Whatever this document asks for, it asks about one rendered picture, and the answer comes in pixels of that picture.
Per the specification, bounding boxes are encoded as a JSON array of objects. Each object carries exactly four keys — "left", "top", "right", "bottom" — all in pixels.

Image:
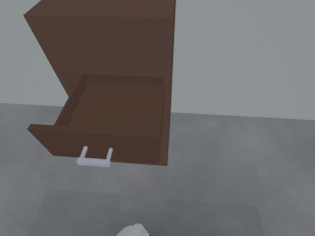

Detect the left robot thigh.
[{"left": 116, "top": 225, "right": 150, "bottom": 236}]

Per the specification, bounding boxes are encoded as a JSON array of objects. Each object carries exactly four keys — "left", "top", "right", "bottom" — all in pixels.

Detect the cabinet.
[{"left": 24, "top": 0, "right": 176, "bottom": 166}]

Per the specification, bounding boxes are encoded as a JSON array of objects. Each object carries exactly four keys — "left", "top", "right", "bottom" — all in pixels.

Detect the drawer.
[{"left": 28, "top": 74, "right": 165, "bottom": 163}]

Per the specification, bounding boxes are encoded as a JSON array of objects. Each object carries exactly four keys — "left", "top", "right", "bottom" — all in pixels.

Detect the handle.
[{"left": 77, "top": 146, "right": 113, "bottom": 167}]

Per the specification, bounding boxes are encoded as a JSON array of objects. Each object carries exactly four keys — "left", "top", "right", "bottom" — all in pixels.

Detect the robot left shin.
[{"left": 135, "top": 223, "right": 146, "bottom": 230}]

